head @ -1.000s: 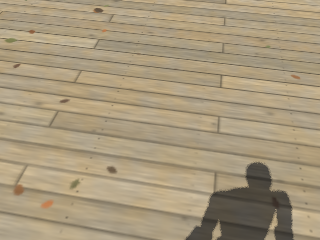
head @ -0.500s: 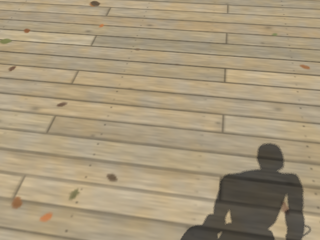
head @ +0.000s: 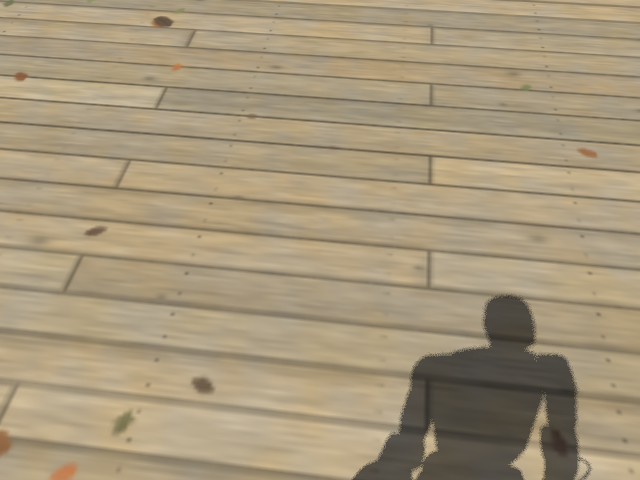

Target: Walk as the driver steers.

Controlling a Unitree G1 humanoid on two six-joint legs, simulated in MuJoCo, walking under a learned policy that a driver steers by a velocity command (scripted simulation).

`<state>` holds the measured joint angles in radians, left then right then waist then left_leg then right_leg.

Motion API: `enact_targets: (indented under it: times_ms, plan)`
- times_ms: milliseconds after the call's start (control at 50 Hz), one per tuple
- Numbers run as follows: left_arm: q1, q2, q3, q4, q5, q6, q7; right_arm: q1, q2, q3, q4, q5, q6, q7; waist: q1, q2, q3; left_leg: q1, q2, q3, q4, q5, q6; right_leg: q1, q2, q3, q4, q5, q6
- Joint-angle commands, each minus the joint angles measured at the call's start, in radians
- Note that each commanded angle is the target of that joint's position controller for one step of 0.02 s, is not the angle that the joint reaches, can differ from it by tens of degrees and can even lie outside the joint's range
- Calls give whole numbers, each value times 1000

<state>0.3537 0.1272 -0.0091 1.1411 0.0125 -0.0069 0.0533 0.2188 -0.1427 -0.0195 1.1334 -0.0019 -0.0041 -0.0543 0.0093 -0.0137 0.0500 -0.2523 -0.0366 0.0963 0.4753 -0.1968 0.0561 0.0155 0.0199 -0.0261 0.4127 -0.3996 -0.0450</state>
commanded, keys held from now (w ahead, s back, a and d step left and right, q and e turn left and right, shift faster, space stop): e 0.42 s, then w+e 0.46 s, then w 0.12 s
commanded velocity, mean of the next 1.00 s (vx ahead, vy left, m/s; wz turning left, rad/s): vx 0.19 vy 0.00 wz -0.49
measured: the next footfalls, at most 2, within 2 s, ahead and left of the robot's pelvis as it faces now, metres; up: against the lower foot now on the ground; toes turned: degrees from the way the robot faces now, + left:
right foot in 0.76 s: -0.03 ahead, -0.09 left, +0.00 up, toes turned -28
left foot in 1.22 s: +0.37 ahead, -0.14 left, +0.00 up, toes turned -31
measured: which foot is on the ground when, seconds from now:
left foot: down 0.00-0.76, up 0.78-1.00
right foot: down 0.00-0.34, up 0.36-0.74, down 0.76-1.00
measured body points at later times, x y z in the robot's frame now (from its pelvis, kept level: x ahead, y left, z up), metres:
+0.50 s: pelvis -0.02 +0.03 +0.01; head +0.01 +0.04 +0.45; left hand +0.13 +0.28 -0.14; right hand -0.02 -0.25 -0.12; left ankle +0.03 +0.11 -0.73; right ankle -0.12 -0.06 -0.65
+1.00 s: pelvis +0.05 -0.06 +0.01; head +0.06 -0.09 +0.46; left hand +0.18 +0.18 -0.11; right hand +0.05 -0.35 -0.11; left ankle +0.20 +0.03 -0.67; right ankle -0.06 -0.07 -0.73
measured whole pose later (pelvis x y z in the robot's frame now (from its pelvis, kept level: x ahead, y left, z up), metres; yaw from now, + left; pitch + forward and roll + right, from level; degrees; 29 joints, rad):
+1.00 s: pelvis +0.05 -0.06 +0.01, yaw -32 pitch +2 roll +1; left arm 0.45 0.23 0.05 0.87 0.00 -0.05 -0.02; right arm 0.15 -0.28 -0.06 0.78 -0.05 -0.02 0.05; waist 0.04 0.05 0.00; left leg -0.63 0.08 0.03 0.94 -0.15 -0.02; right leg 0.00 0.08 0.06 0.22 -0.25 -0.09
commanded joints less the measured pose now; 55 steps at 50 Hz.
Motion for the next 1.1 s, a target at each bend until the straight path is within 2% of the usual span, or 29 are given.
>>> enact_targets:
  times_ms: [20, 140, 240, 280, 320, 340, 360, 380, 400, 420, 440, 460, 480, 580, 660, 700, 720, 740, 760, 780, 800, 820, 840, 860, 880, 900, 960, 1020, 1100]
  plan:
    - [59, 105, 25, -43, -1, 1, 2, 28, -128, -31, -47, -1, -4, -15, -1, -23, -10, 127, 132, -126, 20, 323, 40, -188, -117, 115, 17, 429, -38]
    - [63, 148, 62, -129, 9, 18, 3, 22, -146, -62, -127, -10, 23, -19, 8, -45, 12, 30, 134, -87, 148, 200, 44, -359, -159, 295, 95, 302, -110]
    - [26, 232, 97, -208, 14, 25, 7, -45, -134, -63, -232, -4, 24, -9, 20, -149, 59, -157, 14, -26, 293, -86, -14, -336, -240, 495, 14, 446, -185]
    - [-23, 248, 105, -238, 17, 28, 8, -25, -135, -61, -258, -2, 15, -2, -7, -152, 64, -180, 4, -68, 290, -223, -16, -300, -239, 508, 13, 506, -175]
    - [-110, 251, 111, -270, 6, 34, 1, 62, -155, -62, -257, 3, -8, -3, -71, -108, 42, -14, 25, -93, 73, -19, -14, -327, -156, 429, 91, 534, -87]
    - [-123, 223, 108, -294, -3, 31, -5, 129, -228, -79, -253, -10, -22, -8, -87, -8, -19, 158, 142, -213, -47, 189, 11, -394, -62, 328, 242, 455, -27]
    - [-36, 155, 104, -308, -19, 41, -7, 193, -333, -101, -244, -8, -17, -6, -65, 291, -141, 310, 424, -542, -124, 574, 170, -508, 135, 112, 538, -107, 32]
    - [26, 186, 113, -282, 13, 53, -5, 162, -284, -83, -258, 4, -7, -8, -14, 199, -172, 261, 496, -582, -124, 618, 224, -510, 72, 89, 759, -327, 37]
    - [-7, 188, 117, -272, 18, 57, -14, 102, -240, -69, -291, -3, -3, -9, -7, 60, -115, 175, 442, -473, -136, 487, 217, -510, 42, 98, 825, -262, 36]
    - [-48, 172, 116, -280, 12, 61, -26, 30, -219, -61, -313, -15, 3, -15, 8, 23, -65, 103, 381, -360, -160, 339, 188, -512, 9, 92, 820, -180, 36]
    - [-71, 169, 115, -296, 13, 64, -40, 8, -207, -56, -321, -25, 4, -15, 12, 65, -53, 77, 325, -292, -209, 83, 144, -515, -15, 85, 768, -102, 30]
    - [-80, 167, 111, -307, 15, 69, -57, -1, -206, -56, -324, -34, 4, -13, 9, 142, -40, 60, 271, -239, -250, -117, 113, -517, -18, 59, 724, -51, 31]
    - [-80, 171, 109, -313, 15, 72, -75, 11, -211, -58, -324, -36, 2, -9, 0, 185, -36, 63, 252, -221, -285, -237, 105, -518, -9, 35, 686, -33, 35]
    - [-191, 176, 100, -389, 25, 68, -124, 74, -266, -76, -324, -28, -32, 11, -33, 126, -37, 106, 352, -211, -363, -354, 137, -507, -39, 6, 478, -18, 29]
    - [-190, 194, 97, -412, 13, 56, -145, 29, -296, -89, -348, -34, -38, 33, -16, 157, -38, -11, 350, -106, -364, -379, 109, -327, -32, -51, 299, -46, -16]
    - [-154, 200, 96, -408, 8, 47, -146, 19, -312, -96, -353, -32, -30, 43, 0, 146, -35, -50, 355, -77, -339, -415, 96, -242, -21, -82, 210, -14, -41]
    - [-100, 190, 93, -390, 8, 41, -144, -4, -312, -98, -358, -26, -22, 46, 29, 121, -30, -95, 339, -39, -292, -450, 78, -160, -9, -106, 127, 43, -54]
    - [-19, 194, 95, -354, 12, 32, -138, -21, -292, -95, -363, -26, -15, 48, 59, 77, -26, -174, 301, 16, -192, -497, 52, -51, 20, -112, 61, 46, -66]
    - [96, 224, 107, -301, 15, 19, -123, -35, -243, -82, -371, -35, -9, 54, 99, -60, -23, -277, 229, 99, 41, -512, 20, 54, -4, -16, -40, -70, -90]
    - [147, 290, 116, -305, 26, 6, -106, -51, -133, -50, -389, -50, -2, 68, 112, -279, 5, -473, 128, 153, 444, -491, -19, 90, -247, 355, -156, -315, -132]
    - [91, 360, 122, -359, 14, 2, -86, -140, -153, -48, -468, -52, -8, 71, 103, -232, 71, -662, 40, -10, 545, -374, -37, -15, -384, 749, -333, -539, -239]
    - [35, 331, 117, -364, 9, 3, -69, -176, -220, -59, -484, -47, -25, 84, 70, -126, 129, -669, 109, -92, 573, -231, -41, -62, -367, 685, -358, -484, -246]
    - [-5, 309, 109, -373, 3, -5, -66, -120, -248, -67, -456, -33, -42, 98, 27, -114, 106, -623, 120, -98, 550, -125, -45, -59, -312, 588, -344, -333, -225]
    - [-25, 298, 108, -378, 2, -18, -67, -74, -252, -67, -421, -36, -50, 101, 4, -94, 80, -569, 125, -99, 521, -71, -54, -39, -253, 488, -332, -143, -201]
    - [-25, 286, 105, -380, -2, -32, -64, -59, -256, -69, -403, -49, -49, 102, -1, -71, 53, -528, 123, -91, 515, -27, -63, -25, -215, 418, -317, 2, -186]
    - [-7, 264, 97, -368, -5, -45, -66, -51, -242, -66, -392, -53, -43, 104, -4, -57, 27, -509, 117, -83, 515, 9, -66, -3, -195, 363, -303, 141, -177]
    - [85, 249, 94, -323, -13, -67, -68, -103, -199, -51, -409, -46, -26, 103, 12, -52, 6, -529, 111, -56, 483, 59, -77, 50, -179, 279, -262, 458, -171]
    - [143, 236, 88, -295, -7, -70, -62, -207, -182, -39, -445, -40, -25, 105, 45, -71, 22, -535, 103, -36, 389, 105, -78, 61, -172, 240, -250, 573, -164]
    - [175, 253, 85, -268, 1, -72, -50, -319, -175, -25, -489, -29, -31, 112, 73, -88, 63, -456, 80, -16, 207, 150, -40, 61, -190, 224, -252, 637, -153]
